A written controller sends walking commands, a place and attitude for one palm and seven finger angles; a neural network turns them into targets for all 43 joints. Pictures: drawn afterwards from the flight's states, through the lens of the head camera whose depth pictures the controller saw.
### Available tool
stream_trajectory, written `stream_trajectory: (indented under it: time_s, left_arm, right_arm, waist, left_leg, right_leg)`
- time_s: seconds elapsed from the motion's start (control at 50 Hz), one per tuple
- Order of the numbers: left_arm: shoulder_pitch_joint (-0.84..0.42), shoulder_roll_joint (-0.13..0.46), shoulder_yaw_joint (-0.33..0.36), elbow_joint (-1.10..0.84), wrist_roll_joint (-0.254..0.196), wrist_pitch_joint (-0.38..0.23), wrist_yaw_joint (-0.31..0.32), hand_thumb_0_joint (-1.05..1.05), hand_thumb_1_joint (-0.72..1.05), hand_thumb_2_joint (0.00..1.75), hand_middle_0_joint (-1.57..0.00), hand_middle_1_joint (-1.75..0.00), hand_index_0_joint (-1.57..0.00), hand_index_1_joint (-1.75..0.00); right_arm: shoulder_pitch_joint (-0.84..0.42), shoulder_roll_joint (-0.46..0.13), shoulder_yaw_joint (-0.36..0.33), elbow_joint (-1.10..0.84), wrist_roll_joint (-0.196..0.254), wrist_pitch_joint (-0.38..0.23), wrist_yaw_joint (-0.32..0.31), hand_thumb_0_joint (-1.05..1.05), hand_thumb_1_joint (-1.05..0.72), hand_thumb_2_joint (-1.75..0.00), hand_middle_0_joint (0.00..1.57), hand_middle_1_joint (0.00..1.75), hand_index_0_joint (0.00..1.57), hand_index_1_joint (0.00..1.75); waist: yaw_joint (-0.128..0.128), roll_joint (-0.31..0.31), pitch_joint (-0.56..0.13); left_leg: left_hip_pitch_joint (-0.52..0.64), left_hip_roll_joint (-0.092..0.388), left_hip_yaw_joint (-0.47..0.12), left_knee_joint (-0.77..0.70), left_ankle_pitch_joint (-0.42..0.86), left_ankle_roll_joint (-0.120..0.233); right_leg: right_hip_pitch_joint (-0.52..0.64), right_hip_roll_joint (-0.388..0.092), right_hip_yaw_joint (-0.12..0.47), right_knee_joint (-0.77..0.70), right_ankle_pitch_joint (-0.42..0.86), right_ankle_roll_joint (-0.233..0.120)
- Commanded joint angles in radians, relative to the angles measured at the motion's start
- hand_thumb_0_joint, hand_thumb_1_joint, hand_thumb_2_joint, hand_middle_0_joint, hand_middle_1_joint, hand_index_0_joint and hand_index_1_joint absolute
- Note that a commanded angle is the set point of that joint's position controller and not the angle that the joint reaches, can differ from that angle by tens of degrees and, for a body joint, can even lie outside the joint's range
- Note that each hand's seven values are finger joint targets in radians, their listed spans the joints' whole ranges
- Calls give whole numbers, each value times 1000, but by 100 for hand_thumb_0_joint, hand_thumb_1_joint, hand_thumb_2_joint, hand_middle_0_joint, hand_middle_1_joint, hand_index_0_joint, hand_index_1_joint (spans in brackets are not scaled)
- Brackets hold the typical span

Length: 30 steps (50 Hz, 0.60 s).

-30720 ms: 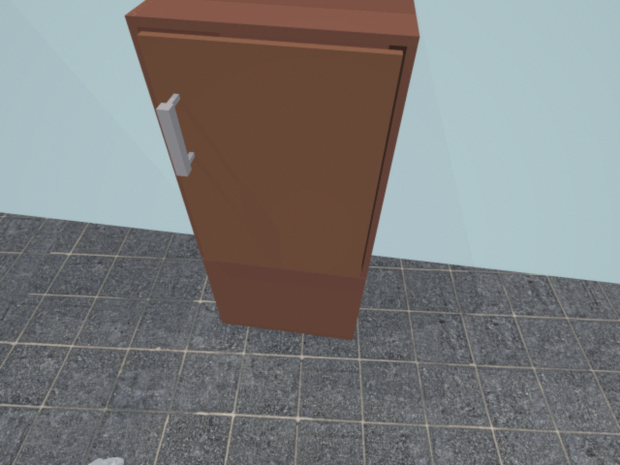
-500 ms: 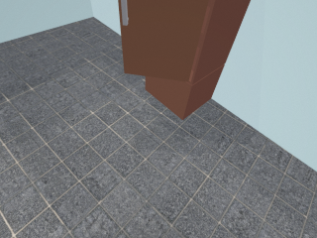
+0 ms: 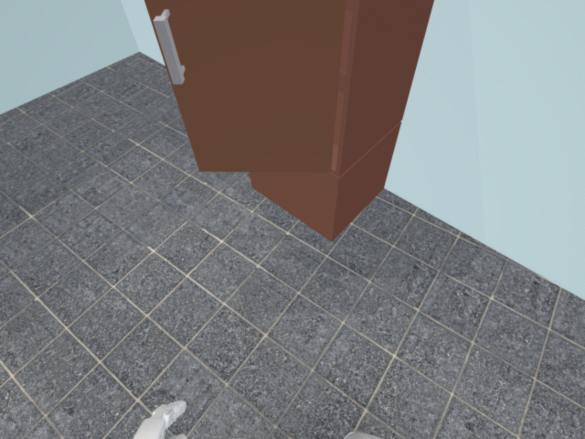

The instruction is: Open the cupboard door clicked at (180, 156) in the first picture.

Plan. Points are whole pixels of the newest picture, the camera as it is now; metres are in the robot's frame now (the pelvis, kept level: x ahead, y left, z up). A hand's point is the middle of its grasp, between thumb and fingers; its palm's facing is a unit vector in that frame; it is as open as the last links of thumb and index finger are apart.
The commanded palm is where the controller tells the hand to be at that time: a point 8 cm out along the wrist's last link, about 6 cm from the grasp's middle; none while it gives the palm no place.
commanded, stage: take the last steps up to it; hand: left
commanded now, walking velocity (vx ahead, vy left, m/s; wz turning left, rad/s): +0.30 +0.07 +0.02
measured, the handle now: (172, 47) +0.89 +0.29 +0.08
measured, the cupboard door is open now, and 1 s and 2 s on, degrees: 40 40 40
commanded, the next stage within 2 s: come to a stop and stand still in 0.62 s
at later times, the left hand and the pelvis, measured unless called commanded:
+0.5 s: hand (150, 433) +0.16 +0.24 -0.17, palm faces +0.07 -0.99 -0.14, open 7.3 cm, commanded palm none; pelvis +0.19 +0.07 +0.01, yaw -1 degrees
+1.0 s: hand (182, 289) +0.40 +0.24 -0.17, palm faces +0.00 -0.98 -0.20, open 7.2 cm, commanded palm none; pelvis +0.32 +0.06 +0.00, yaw -2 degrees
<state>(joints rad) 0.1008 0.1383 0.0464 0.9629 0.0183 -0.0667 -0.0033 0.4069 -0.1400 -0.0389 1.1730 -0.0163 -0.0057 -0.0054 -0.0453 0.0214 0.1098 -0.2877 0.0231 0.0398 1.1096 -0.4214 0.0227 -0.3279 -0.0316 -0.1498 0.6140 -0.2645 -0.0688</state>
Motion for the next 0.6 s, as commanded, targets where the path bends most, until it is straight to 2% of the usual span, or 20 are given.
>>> stream_trajectory:
  time_s: [0.0, 0.02, 0.06, 0.1, 0.16, 0.22, 0.24, 0.26, 0.28, 0.3, 0.32, 0.34, 0.36, 0.38, 0.4, 0.42, 0.46, 0.48, 0.52, 0.58]
  left_arm:
    - [162, 94, 23, 30, -2, -8, 19, 0, 90, 90, -20, -30, -20, -30]
    - [168, 89, 21, 40, 0, -14, 18, 0, 90, 90, -20, -30, -20, -30]
    - [202, 82, 32, 53, 6, -24, 16, 0, 90, 90, -20, -30, -20, -30]
    - [212, 115, 33, 68, 2, -26, 10, 0, 90, 90, -20, -30, -20, -30]
    - [244, 135, 27, 101, 3, -24, 7, 0, 90, 90, -20, -30, -20, -30]
    - [258, 162, 29, 116, 5, -17, 8, 0, 90, 90, -20, -30, -20, -30]
    - [257, 165, 29, 123, 4, -14, 8, 0, 90, 90, -20, -30, -20, -30]
    - [261, 165, 30, 129, 5, -10, 9, 0, 90, 90, -20, -30, -20, -30]
    - [243, 166, 32, 126, 2, -7, 11, 0, 90, 90, -20, -30, -20, -30]
    - [243, 153, 28, 122, 0, -2, 10, 0, 90, 90, -20, -30, -20, -30]
    - [263, 117, 22, 102, -4, 0, 5, 0, 90, 90, -20, -30, -20, -30]
    - [253, 80, 10, 68, -8, -3, 0, 0, 90, 90, -20, -30, -20, -30]
    - [195, 94, 7, 45, 1, 2, 8, 0, 90, 90, -20, -30, -20, -30]
    - [163, 81, 9, 41, 1, 5, 8, 0, 90, 90, -20, -30, -20, -30]
    - [157, 84, 14, 47, 2, 9, 2, 0, 90, 90, -20, -30, -20, -30]
    - [184, 74, 16, 60, 8, 16, -4, 0, 90, 90, -20, -30, -20, -30]
    - [232, 51, 12, 77, 11, 29, -7, 0, 90, 90, -20, -30, -20, -30]
    - [245, 43, 10, 77, 9, 34, -7, 0, 90, 90, -20, -30, -20, -30]
    - [224, 29, 8, 66, 9, 41, -5, 0, 90, 90, -20, -30, -20, -30]
    - [171, 27, 4, 41, 9, 40, -6, 0, 90, 90, -20, -30, -20, -30]
  right_arm:
    - [-7, -24, -11, -83, -11, -16, 6, 0, -90, -90, 20, 30, 20, 30]
    - [8, -21, -11, -77, -12, -12, 8, 0, -90, -90, 20, 30, 20, 30]
    - [-32, -1, -15, -93, -11, -12, 14, 0, -90, -90, 20, 30, 20, 30]
    - [-88, -2, -13, -119, -9, -18, 22, 0, -90, -90, 20, 30, 20, 30]
    - [-193, -21, -15, -158, -8, -28, 32, 0, -90, -90, 20, 30, 20, 30]
    - [-266, -51, -17, -187, -7, -36, 37, 0, -90, -90, 20, 30, 20, 30]
    - [-269, -59, -17, -191, -6, -38, 37, 0, -90, -90, 20, 30, 20, 30]
    - [-259, -67, -19, -186, -8, -40, 35, 0, -90, -90, 20, 30, 20, 30]
    - [-203, -85, -21, -170, -9, -46, 30, 0, -90, -90, 20, 30, 20, 30]
    - [-109, -122, -28, -140, -13, -53, 22, 0, -90, -90, 20, 30, 20, 30]
    - [16, -213, -50, -114, -23, -60, 9, 0, -90, -90, 20, 30, 20, 30]
    - [114, -293, -67, -103, -26, -50, -4, 0, -90, -90, 20, 30, 20, 30]
    - [92, -280, -60, -108, -20, -42, -9, 0, -90, -90, 20, 30, 20, 30]
    - [24, -246, -52, -132, -16, -45, -14, 0, -90, -90, 20, 30, 20, 30]
    - [-44, -199, -40, -153, -12, -48, -15, 0, -90, -90, 20, 30, 20, 30]
    - [-84, -163, -28, -164, -13, -55, -17, 0, -90, -90, 20, 30, 20, 30]
    - [-100, -142, -17, -161, -10, -68, -20, 0, -90, -90, 20, 30, 20, 30]
    - [-99, -141, -15, -159, -9, -70, -20, 0, -90, -90, 20, 30, 20, 30]
    - [-91, -128, -19, -155, -11, -69, -18, 0, -90, -90, 20, 30, 20, 30]
    - [-79, -140, -19, -140, -14, -60, -16, 0, -90, -90, 20, 30, 20, 30]
  waist:
    - [37, -140, -55]
    - [27, -151, -67]
    - [40, -116, -72]
    - [51, -101, -75]
    - [78, -157, -46]
    - [82, -157, -23]
    - [72, -171, -12]
    - [63, -150, -14]
    - [24, -122, -25]
    - [-14, -53, -82]
    - [-60, 130, -173]
    - [-80, 265, -229]
    - [-73, 181, -201]
    - [-48, 168, -149]
    - [-19, 146, -86]
    - [10, 120, -63]
    - [44, 88, -80]
    - [53, 83, -104]
    - [54, 71, -93]
    - [46, 51, -71]
  left_leg:
    - [-221, 101, -38, 5, 144, -36]
    - [-205, 100, -21, -52, 152, -46]
    - [-209, 93, 9, -176, 164, -60]
    - [-223, 83, 31, -289, 190, -67]
    - [-231, 65, 49, -398, 200, -65]
    - [-187, 48, 56, -475, 196, -53]
    - [-157, 40, 64, -506, 201, -48]
    - [-90, 28, 76, -553, 211, -44]
    - [24, 8, 96, -620, 230, -36]
    - [201, 13, 81, -675, 223, -19]
    - [391, 191, -138, -698, 239, 55]
    - [494, 383, -395, -790, 314, 166]
    - [386, 413, -409, -823, 219, 196]
    - [288, 391, -386, -856, 163, 196]
    - [185, 360, -320, -893, 121, 175]
    - [133, 327, -246, -912, 152, 149]
    - [110, 283, -140, -912, 303, 133]
    - [113, 271, -100, -909, 354, 138]
    - [92, 260, -54, -917, 372, 147]
    - [79, 255, -45, -902, 367, 155]
  right_leg:
    - [87, -271, 247, -452, 26, -72]
    - [86, -257, 211, -454, 67, -71]
    - [124, -246, 187, -443, 160, -82]
    - [175, -242, 162, -429, 206, -88]
    - [217, -253, 169, -418, 204, -79]
    - [227, -272, 171, -391, 200, -71]
    - [221, -273, 162, -377, 199, -63]
    - [196, -263, 160, -345, 192, -51]
    - [154, -243, 128, -278, 221, -36]
    - [88, -195, 92, -121, 263, -14]
    - [-65, -93, 13, 123, 93, 32]
    - [-238, 5, -12, 405, -314, 58]
    - [-270, -25, 81, 568, -335, 37]
    - [-314, -57, 114, 641, -256, 37]
    - [-305, -88, 138, 641, -179, 41]
    - [-277, -102, 140, 609, -130, 48]
    - [-219, -103, 125, 525, -82, 59]
    - [-197, -101, 117, 476, -73, 64]
    - [-158, -100, 102, 355, -46, 71]
    - [-85, -79, 73, 168, -35, 73]
